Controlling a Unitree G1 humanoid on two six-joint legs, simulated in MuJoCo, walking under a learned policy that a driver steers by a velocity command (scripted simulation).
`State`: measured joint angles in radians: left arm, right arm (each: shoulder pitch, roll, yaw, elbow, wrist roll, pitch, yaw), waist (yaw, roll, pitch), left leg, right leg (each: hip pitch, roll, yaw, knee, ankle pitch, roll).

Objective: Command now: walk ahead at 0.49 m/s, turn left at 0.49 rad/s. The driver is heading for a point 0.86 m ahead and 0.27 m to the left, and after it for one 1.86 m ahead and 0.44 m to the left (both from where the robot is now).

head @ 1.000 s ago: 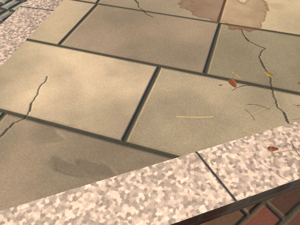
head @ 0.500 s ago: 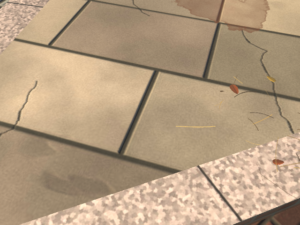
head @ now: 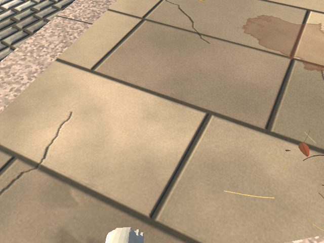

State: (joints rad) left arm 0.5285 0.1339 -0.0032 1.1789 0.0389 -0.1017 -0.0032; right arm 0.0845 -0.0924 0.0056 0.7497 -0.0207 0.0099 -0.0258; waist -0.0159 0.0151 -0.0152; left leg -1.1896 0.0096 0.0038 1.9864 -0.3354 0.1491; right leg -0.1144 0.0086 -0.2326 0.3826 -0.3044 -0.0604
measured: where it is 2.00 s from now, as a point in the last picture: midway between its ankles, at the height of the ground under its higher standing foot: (100, 171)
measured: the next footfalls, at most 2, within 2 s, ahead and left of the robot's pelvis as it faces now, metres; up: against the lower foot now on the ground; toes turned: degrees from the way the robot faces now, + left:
left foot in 0.18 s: +0.25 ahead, +0.07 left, +0.12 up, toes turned +10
right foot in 0.70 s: +0.65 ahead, +0.06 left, +0.12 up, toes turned +26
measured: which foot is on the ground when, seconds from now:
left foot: up 0.00-0.16, down 0.18-0.72, up 0.74-1.00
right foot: down 0.00-0.20, up 0.22-0.68, down 0.70-1.00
